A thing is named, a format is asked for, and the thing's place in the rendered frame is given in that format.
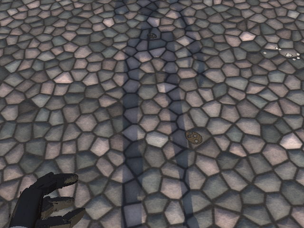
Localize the left robot hand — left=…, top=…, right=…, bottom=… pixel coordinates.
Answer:
left=9, top=172, right=86, bottom=228

